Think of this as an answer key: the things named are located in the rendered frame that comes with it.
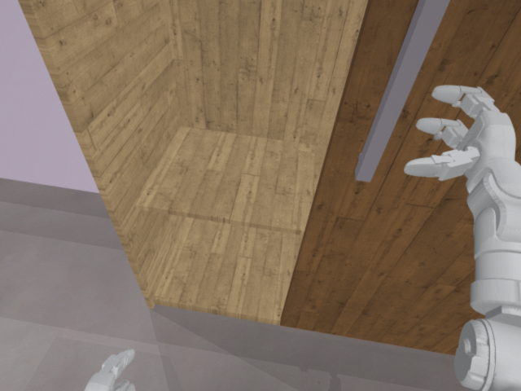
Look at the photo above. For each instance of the handle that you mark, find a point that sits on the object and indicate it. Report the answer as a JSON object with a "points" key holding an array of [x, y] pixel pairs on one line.
{"points": [[422, 29]]}

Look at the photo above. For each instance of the right robot hand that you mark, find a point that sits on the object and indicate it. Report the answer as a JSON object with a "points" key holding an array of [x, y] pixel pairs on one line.
{"points": [[491, 136]]}

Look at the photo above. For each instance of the right robot upper arm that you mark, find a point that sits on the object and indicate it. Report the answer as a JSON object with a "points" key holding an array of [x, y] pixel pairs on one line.
{"points": [[488, 357]]}

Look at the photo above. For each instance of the wardrobe door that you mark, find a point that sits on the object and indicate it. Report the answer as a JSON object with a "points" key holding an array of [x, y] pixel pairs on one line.
{"points": [[392, 260]]}

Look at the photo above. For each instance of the left robot hand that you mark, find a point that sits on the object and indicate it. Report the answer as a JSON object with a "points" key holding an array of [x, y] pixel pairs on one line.
{"points": [[111, 369]]}

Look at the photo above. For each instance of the robot right forearm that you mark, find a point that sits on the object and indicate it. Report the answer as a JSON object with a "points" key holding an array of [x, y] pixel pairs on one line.
{"points": [[495, 200]]}

